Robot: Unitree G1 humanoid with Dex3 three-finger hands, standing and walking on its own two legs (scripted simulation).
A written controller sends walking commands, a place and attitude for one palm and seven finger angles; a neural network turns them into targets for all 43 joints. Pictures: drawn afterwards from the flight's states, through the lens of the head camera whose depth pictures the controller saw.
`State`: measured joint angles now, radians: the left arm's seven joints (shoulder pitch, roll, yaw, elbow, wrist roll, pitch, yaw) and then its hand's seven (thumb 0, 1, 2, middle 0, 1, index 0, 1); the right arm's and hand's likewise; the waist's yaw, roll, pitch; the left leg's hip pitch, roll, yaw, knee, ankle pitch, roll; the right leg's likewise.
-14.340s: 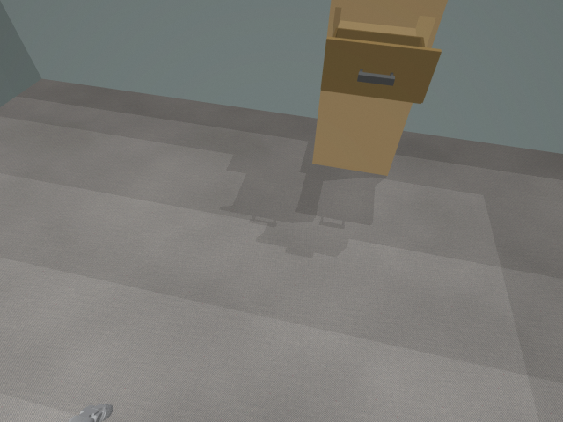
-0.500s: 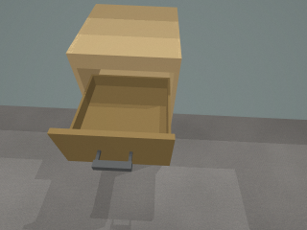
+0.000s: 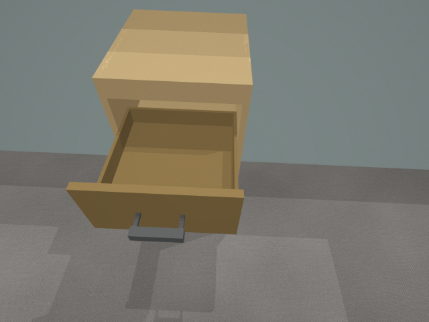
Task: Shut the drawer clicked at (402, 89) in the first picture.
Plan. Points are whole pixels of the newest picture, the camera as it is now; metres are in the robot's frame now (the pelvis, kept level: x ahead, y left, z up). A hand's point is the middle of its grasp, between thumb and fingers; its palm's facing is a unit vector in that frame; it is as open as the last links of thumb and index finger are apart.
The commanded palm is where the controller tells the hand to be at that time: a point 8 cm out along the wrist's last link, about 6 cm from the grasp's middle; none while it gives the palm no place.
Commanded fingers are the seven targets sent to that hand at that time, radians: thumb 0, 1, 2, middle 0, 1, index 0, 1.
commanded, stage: look again from close up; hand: left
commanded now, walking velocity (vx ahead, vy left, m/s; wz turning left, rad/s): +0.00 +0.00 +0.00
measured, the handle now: (158, 226) +0.32 +0.15 -0.07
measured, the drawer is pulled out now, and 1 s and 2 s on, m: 0.30 0.30 0.30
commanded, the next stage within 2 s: raise the hand and make a fist in 0.20 s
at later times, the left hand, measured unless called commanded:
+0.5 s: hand (124, 299) +0.16 +0.17 -0.04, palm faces +0.19 -0.97 -0.16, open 6.9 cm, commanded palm +0.10 +0.20 -0.06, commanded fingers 0.00 0.90 0.90 -0.42 -0.54 -0.42 -0.54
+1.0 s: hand (150, 312) +0.15 +0.12 -0.03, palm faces -0.06 -1.00 -0.02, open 4.5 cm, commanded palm +0.12 +0.19 -0.02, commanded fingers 0.00 0.90 0.90 -0.92 -1.08 -0.92 -1.08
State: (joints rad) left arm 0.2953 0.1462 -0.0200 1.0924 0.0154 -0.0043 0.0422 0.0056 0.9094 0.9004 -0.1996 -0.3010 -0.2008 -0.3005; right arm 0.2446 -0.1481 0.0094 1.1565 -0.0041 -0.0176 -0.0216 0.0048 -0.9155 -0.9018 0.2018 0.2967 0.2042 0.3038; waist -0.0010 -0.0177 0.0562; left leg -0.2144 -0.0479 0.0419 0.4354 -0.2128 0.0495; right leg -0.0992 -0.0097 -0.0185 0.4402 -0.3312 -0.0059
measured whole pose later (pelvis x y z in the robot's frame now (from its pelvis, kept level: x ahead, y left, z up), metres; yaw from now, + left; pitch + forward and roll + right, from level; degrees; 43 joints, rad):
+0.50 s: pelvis -0.02 -0.01 -0.02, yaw +1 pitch +4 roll +1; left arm 0.45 0.18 0.04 0.16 -0.14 -0.18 0.07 0.04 0.96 0.90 -0.26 -0.37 -0.26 -0.37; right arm 0.29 -0.25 -0.02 0.81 0.01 -0.26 -0.04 0.02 -0.92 -0.90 0.20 0.30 0.21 0.30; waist -0.05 0.03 -0.06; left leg -0.45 -0.04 0.02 0.66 -0.28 0.03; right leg -0.34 -0.01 -0.06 0.69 -0.42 -0.03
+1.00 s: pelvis -0.06 -0.04 -0.09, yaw +1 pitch +11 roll -2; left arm 0.40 0.21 0.07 -0.03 -0.25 -0.37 -0.25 0.02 0.90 0.90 -0.73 -0.88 -0.73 -0.87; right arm 0.21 -0.19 0.05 0.55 0.03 -0.18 -0.06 0.01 -0.91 -0.90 0.21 0.30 0.21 0.30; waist 0.00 0.05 -0.13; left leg -0.91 0.03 -0.04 1.13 -0.42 -0.01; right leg -0.77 0.05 -0.13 1.13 -0.57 -0.08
